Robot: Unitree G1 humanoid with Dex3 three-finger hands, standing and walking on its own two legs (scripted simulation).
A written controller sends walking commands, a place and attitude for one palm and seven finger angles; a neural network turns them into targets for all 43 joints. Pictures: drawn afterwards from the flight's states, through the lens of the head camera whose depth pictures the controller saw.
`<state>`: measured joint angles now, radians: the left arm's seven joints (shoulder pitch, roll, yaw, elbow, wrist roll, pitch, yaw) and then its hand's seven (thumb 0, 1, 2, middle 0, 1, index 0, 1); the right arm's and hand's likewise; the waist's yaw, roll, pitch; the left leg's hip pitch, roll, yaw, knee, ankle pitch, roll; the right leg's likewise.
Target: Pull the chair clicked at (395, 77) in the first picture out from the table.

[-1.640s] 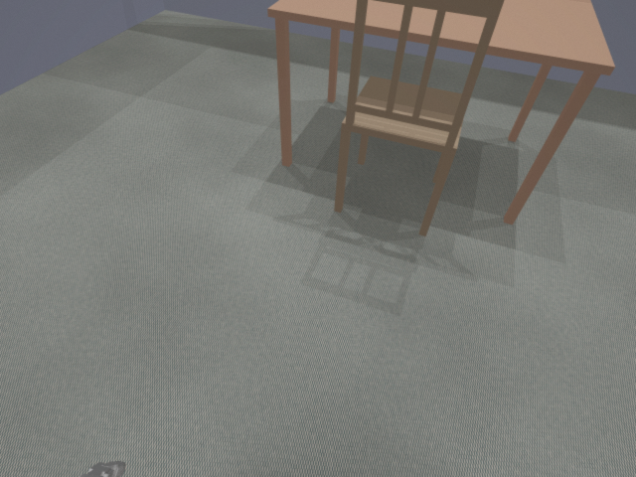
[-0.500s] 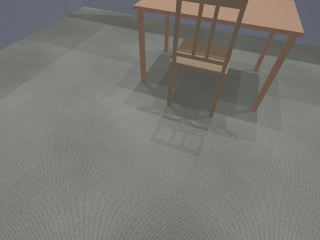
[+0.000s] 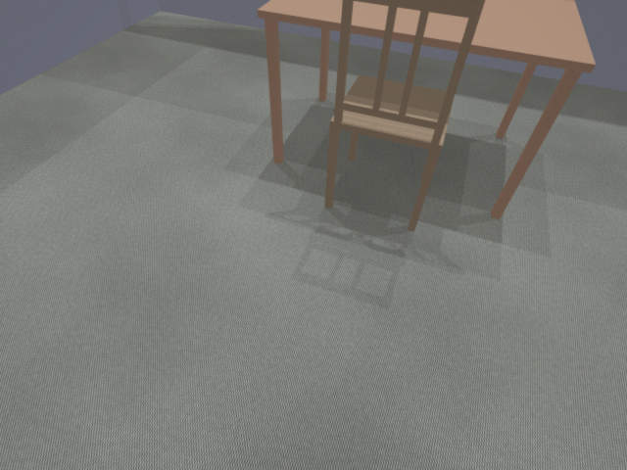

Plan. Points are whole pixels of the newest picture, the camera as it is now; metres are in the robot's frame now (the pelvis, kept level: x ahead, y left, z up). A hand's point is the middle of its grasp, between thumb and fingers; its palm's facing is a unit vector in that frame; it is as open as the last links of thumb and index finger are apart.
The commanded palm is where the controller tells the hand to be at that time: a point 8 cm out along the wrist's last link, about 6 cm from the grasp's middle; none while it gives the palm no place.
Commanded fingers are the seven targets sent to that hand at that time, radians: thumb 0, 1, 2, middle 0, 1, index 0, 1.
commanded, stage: walk to a spot facing it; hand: left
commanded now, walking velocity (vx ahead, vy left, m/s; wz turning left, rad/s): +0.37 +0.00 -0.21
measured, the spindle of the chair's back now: (383, 62) +1.32 -0.14 -0.06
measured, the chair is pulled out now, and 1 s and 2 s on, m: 0.00 0.00 0.00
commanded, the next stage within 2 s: turn to face it in 1.10 s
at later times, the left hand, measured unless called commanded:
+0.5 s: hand (218, 413) +0.24 +0.17 -0.19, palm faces -0.13 -0.98 -0.16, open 7.3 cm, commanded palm none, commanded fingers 0.00 0.90 0.90 -0.20 -0.30 -0.20 -0.30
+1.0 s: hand (241, 335) +0.39 +0.17 -0.21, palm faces -0.06 -0.99 -0.11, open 7.4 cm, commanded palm none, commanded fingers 0.00 0.90 0.90 -0.20 -0.30 -0.20 -0.30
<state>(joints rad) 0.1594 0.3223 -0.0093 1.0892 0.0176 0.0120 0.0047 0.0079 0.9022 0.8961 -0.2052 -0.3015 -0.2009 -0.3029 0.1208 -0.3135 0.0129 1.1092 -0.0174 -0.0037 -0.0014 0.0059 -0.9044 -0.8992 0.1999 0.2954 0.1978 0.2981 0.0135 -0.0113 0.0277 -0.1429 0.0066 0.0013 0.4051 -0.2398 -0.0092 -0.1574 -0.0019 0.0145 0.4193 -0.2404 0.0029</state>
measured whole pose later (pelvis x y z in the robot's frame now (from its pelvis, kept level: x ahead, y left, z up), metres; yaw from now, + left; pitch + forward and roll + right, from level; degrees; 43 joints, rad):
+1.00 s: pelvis +0.38 +0.00 -0.02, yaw -8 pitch -1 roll -2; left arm 0.34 0.18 0.05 1.09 0.03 -0.01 -0.01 0.01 0.91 0.90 -0.20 -0.30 -0.20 -0.30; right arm 0.19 -0.15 -0.04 0.98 -0.04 -0.09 0.01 0.00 -0.92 -0.90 0.20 0.29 0.19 0.30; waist 0.02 -0.05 0.01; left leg -0.36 0.10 0.17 0.68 -0.30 0.04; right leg -0.26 -0.03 -0.10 0.90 -0.47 -0.02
